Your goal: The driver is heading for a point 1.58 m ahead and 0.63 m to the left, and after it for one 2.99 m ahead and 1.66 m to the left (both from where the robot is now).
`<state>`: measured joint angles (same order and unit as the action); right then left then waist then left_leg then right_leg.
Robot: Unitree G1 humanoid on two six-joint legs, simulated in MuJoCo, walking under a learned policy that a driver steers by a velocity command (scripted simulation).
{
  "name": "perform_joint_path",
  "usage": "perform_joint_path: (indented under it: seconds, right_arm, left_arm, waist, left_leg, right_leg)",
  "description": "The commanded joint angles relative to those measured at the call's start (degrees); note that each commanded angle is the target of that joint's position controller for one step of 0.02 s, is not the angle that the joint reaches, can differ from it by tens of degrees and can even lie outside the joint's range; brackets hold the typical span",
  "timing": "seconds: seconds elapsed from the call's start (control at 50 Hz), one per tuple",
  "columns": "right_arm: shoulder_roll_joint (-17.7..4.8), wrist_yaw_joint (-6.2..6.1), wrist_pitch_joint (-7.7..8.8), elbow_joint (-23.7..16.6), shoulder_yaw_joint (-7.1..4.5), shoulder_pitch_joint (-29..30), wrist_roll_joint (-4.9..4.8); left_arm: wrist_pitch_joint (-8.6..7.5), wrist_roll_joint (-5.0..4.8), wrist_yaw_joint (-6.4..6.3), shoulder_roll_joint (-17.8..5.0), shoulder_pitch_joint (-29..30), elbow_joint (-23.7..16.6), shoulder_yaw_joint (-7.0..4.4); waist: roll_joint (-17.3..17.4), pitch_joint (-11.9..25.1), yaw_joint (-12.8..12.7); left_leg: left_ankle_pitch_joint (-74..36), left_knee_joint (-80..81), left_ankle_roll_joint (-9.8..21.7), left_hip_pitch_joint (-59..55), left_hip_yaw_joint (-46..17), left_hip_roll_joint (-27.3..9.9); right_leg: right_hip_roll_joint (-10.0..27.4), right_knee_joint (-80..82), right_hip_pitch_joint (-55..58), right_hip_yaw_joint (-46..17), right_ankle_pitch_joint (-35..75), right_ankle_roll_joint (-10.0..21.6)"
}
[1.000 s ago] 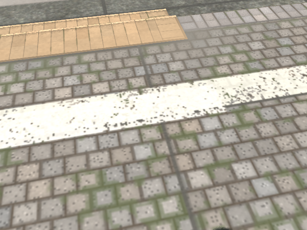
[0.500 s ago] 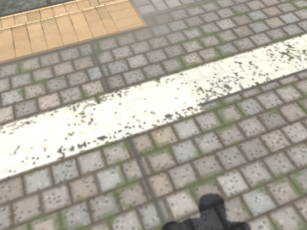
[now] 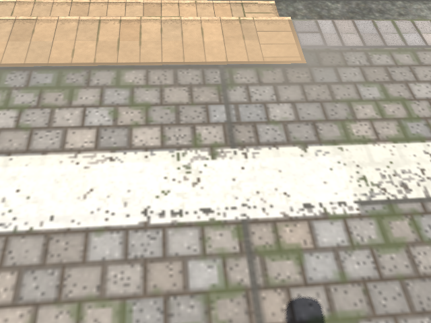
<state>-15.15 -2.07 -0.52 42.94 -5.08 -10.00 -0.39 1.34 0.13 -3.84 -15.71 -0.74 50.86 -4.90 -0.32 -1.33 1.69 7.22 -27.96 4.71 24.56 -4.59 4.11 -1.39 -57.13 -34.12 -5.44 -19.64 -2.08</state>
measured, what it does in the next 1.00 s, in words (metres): walks ahead, turning left: right foot, then left foot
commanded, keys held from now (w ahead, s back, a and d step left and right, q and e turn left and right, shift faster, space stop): q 0.44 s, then w+q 0.38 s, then w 0.18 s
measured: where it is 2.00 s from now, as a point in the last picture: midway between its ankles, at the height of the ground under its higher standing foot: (98, 250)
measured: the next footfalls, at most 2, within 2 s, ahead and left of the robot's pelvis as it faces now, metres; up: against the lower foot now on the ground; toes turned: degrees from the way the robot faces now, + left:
right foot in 0.30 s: +0.11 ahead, -0.16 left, +0.00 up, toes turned +17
left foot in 0.80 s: +0.09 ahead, +0.14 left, +0.00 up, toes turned +32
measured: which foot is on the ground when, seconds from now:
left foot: down 0.00-0.30, up 0.32-0.78, down 0.80-1.00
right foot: up 0.00-0.28, down 0.30-0.80, up 0.82-1.00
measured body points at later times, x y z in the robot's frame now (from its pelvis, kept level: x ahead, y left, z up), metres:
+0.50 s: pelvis +0.05 -0.06 +0.01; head +0.09 -0.08 +0.46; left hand +0.07 +0.25 -0.09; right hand +0.27 -0.30 -0.11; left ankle +0.00 +0.08 -0.65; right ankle +0.07 -0.17 -0.74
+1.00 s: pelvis +0.15 +0.07 +0.01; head +0.16 +0.11 +0.46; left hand +0.11 +0.38 -0.10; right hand +0.38 -0.10 -0.09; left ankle +0.05 +0.12 -0.74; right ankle +0.28 -0.03 -0.66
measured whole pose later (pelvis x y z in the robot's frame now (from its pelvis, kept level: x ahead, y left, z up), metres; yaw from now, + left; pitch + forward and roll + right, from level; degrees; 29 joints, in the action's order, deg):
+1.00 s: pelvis +0.15 +0.07 +0.01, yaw +34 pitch +3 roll +0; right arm -14.9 0.4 2.4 38.3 -2.9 -19.3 -0.5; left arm -5.3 0.2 2.3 -18.5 -10.1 45.0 -4.1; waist -2.1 0.0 0.6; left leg 14.8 -19.8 3.7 8.2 -1.3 3.1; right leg 5.5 -59.2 -37.1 0.6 -11.9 -0.6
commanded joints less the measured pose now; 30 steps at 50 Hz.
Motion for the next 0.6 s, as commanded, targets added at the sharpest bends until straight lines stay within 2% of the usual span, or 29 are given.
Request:
perform_joint_path:
  seconds: [0.02,0.12,0.2,0.24,0.26,0.28,0.3,0.32,0.34,0.36,0.38,0.4,0.44,0.46,0.52,0.6]
  right_arm:
    - [-9.9,-1.09,0.17,-4.7,-2.53,0.7,-0.12]
    - [-10.3,-1.28,-0.49,-5.8,-2.71,0.7,0.11]
    - [-9.9,-1.23,-0.93,-6.8,-2.58,1.0,0.27]
    - [-10.0,-1.16,-1.24,-7.5,-2.51,1.9,0.09]
    - [-9.9,-1.17,-1.48,-8.0,-2.39,2.9,-0.25]
    - [-9.3,-1.15,-1.69,-8.3,-2.11,2.8,-0.64]
    - [-6.4,-1.01,-1.87,-8.4,-1.41,0.7,-0.83]
    - [-5.5,-0.69,-1.34,-10.4,-1.30,-1.5,-1.75]
    - [-11.1,-0.20,-0.37,-10.0,-2.72,-0.8,-0.36]
    - [-13.2,0.14,-0.42,-8.7,-3.59,-1.8,-0.41]
    - [-12.1,0.12,-1.04,-7.2,-3.62,-3.0,-0.46]
    - [-10.5,0.18,-1.64,-6.7,-3.25,-3.8,-0.32]
    - [-7.9,0.81,-2.08,-7.6,-2.34,-2.9,-0.74]
    - [-7.2,1.00,-2.01,-8.7,-1.90,-0.9,-1.05]
    - [-6.9,1.30,-1.56,-11.2,-1.24,3.7,-1.14]
    - [-5.7,2.18,-0.01,-12.8,-0.49,6.0,-0.78]
  left_arm:
    - [-0.67,0.02,-0.12,-3.9,-0.3,-2.9,-0.84]
    - [-1.85,0.04,0.52,-4.6,0.7,-3.8,-0.99]
    - [-3.09,-0.49,1.47,-5.1,-0.6,-4.0,-0.98]
    - [-3.54,-0.78,2.15,-5.5,-3.2,-3.5,-1.09]
    - [-3.70,-0.85,2.52,-5.8,-5.9,-2.9,-1.27]
    - [-3.71,-0.71,2.78,-7.0,-8.9,-2.2,-1.80]
    - [-3.46,0.07,2.72,-10.3,-10.9,-1.8,-2.73]
    - [-2.70,1.69,2.43,-15.2,-9.6,-2.2,-3.44]
    - [-2.79,2.49,2.45,-11.6,-7.2,-4.2,-2.70]
    - [-2.72,1.94,2.09,-8.7,-3.8,-5.9,-1.95]
    - [-2.50,1.11,1.87,-7.0,-1.5,-6.6,-1.49]
    - [-2.34,0.37,1.69,-6.2,-1.3,-7.0,-1.20]
    - [-1.88,0.31,1.38,-6.7,-3.0,-6.7,-1.01]
    - [-1.67,0.35,1.19,-7.3,-5.5,-6.2,-1.21]
    - [-1.90,-0.04,0.84,-9.3,-10.6,-5.6,-1.74]
    - [-3.44,-0.39,1.67,-11.3,-11.8,-5.9,-2.39]
  waist:
    - [7.7,9.5,-0.8]
    - [9.2,7.8,0.0]
    - [10.1,7.6,-0.1]
    - [10.4,8.0,-1.4]
    - [9.9,8.1,-3.1]
    - [8.5,8.4,-4.4]
    - [0.2,10.1,-3.4]
    - [-16.9,8.5,0.1]
    - [-14.2,7.8,-1.0]
    - [-9.6,7.2,-0.1]
    - [-7.0,6.1,0.7]
    - [-6.6,5.1,0.1]
    - [-6.6,3.4,-0.8]
    - [-7.2,3.7,-2.2]
    - [-9.2,3.8,-5.9]
    - [-8.3,2.2,-6.7]
  left_leg:
    - [6.2,10.1,5.2,-12.5,-19.4,-13.1]
    - [12.5,10.8,5.9,-10.5,-22.9,-12.0]
    - [7.9,9.5,6.4,-11.1,-25.3,-11.2]
    - [2.2,8.0,5.8,-10.9,-26.3,-10.3]
    - [0.4,6.6,4.8,-9.7,-25.9,-9.1]
    - [1.8,4.3,2.7,-6.6,-24.4,-6.9]
    - [14.0,-5.5,-0.4,0.9,-18.6,-2.0]
    - [27.2,-17.7,-3.3,13.2,-6.3,7.2]
    - [27.3,-30.0,-5.6,15.8,-7.0,2.6]
    - [23.0,-35.1,-6.2,14.4,-6.5,1.1]
    - [19.5,-37.5,-7.0,13.9,-5.4,0.5]
    - [16.4,-40.5,-7.8,15.5,-4.9,0.3]
    - [13.5,-41.2,-8.8,15.6,-1.9,-0.6]
    - [11.4,-38.6,-9.1,17.0,-0.2,-1.9]
    - [9.4,-30.9,-9.6,19.7,1.1,-4.9]
    - [9.0,-21.3,-7.8,15.8,3.4,-7.2]
  right_leg:
    - [0.1,5.2,-2.5,-1.5,3.3,-1.0]
    - [-0.5,11.8,1.0,-2.1,3.3,-1.4]
    - [-1.3,17.8,5.9,-2.1,0.9,-0.6]
    - [-1.6,23.6,10.9,-1.2,1.2,0.2]
    - [-1.4,29.5,15.5,-0.4,4.7,0.8]
    - [0.7,35.4,22.1,-0.3,9.3,1.6]
    - [10.5,38.2,30.6,-7.8,11.0,5.0]
    - [21.4,40.4,33.1,-22.3,21.5,14.2]
    - [25.7,41.0,29.4,-25.6,23.6,18.7]
    - [22.6,39.8,27.6,-19.0,23.7,16.9]
    - [18.2,38.8,26.6,-13.1,22.1,13.8]
    - [16.3,38.4,27.2,-9.9,21.3,12.5]
    - [14.5,39.2,25.9,-4.9,23.7,12.8]
    - [14.4,40.8,28.0,-4.0,18.4,13.0]
    - [16.8,44.7,33.4,-5.6,3.4,13.5]
    - [18.8,47.0,32.8,-2.7,0.7,12.9]
Over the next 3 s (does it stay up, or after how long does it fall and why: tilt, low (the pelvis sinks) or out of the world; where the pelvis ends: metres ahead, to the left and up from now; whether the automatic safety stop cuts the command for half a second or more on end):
stays up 1.18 0.45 0.00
